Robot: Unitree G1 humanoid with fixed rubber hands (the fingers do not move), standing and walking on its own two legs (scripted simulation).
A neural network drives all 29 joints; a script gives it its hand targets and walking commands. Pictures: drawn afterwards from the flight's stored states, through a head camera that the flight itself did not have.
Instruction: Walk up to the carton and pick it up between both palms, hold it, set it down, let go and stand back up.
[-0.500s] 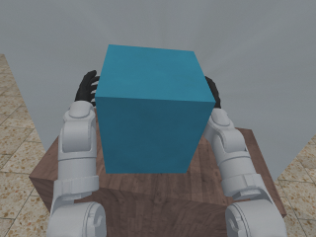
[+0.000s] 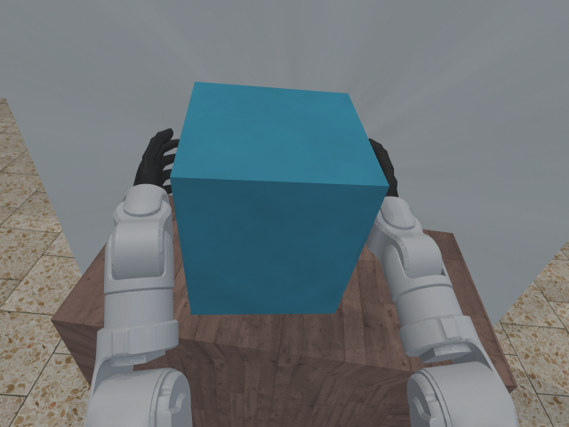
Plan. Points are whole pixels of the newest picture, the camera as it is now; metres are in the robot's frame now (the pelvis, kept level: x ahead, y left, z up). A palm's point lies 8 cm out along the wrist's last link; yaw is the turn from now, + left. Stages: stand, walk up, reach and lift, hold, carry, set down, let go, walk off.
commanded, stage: hold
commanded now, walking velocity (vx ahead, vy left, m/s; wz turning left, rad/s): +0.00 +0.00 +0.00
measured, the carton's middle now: (269, 204) +0.36 +0.01 +0.17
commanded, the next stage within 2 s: none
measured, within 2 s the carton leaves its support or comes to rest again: neither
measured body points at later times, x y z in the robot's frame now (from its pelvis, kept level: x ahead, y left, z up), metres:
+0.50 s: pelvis +0.00 +0.00 +0.00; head -0.06 +0.03 +0.45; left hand +0.38 +0.16 +0.21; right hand +0.37 -0.15 +0.20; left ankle +0.02 +0.12 -0.75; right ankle +0.02 -0.11 -0.75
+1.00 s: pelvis +0.00 +0.00 +0.00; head -0.05 +0.03 +0.45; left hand +0.38 +0.16 +0.21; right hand +0.37 -0.15 +0.20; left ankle +0.02 +0.12 -0.75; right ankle +0.02 -0.11 -0.75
